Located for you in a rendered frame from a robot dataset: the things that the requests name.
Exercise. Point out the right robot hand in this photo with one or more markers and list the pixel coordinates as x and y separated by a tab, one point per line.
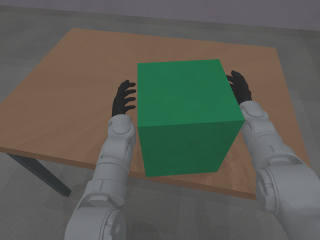
239	87

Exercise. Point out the robot left upper arm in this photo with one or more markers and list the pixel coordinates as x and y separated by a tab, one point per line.
97	223

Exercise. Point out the carton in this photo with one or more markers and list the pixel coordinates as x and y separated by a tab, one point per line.
187	116

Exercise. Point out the table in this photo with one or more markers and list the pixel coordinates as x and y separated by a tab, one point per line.
60	111

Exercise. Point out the robot right upper arm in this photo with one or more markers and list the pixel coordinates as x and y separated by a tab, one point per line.
292	194

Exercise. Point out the left robot hand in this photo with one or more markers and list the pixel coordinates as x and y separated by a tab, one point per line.
119	102

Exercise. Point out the right robot forearm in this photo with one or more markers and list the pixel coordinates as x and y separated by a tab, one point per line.
263	141

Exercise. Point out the left robot forearm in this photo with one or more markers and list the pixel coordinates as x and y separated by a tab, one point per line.
108	185

